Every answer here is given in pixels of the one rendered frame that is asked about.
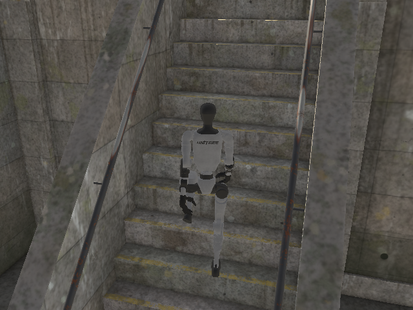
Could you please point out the robot right hand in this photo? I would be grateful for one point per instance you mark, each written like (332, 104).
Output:
(222, 174)

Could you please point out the left robot forearm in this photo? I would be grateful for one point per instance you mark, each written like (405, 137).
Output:
(183, 179)

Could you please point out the right robot upper arm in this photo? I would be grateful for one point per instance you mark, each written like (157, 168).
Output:
(229, 147)

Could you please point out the robot left hand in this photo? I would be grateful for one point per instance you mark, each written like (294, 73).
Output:
(183, 206)

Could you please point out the right robot forearm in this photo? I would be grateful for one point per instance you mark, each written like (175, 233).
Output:
(228, 169)

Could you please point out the humanoid robot torso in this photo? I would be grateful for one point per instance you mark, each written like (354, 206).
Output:
(207, 156)

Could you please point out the left robot upper arm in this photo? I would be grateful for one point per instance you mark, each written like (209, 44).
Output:
(186, 147)

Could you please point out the robot left shin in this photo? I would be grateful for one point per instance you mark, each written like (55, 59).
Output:
(189, 204)

